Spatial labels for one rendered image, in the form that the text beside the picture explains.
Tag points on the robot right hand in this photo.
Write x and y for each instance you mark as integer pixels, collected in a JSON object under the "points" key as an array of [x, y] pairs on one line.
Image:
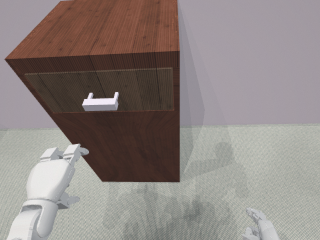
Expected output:
{"points": [[265, 230]]}

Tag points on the cabinet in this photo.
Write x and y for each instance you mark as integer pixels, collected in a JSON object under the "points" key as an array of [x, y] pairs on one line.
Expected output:
{"points": [[93, 35]]}

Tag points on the left robot forearm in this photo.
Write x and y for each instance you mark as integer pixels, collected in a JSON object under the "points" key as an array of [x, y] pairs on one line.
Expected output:
{"points": [[35, 220]]}

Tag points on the robot left hand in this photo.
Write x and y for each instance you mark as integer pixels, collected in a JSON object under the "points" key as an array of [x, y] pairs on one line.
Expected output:
{"points": [[52, 175]]}

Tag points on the handle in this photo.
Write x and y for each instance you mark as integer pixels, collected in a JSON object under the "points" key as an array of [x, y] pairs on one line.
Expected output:
{"points": [[101, 104]]}

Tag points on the drawer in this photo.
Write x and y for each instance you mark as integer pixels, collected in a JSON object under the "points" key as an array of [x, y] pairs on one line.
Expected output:
{"points": [[139, 89]]}

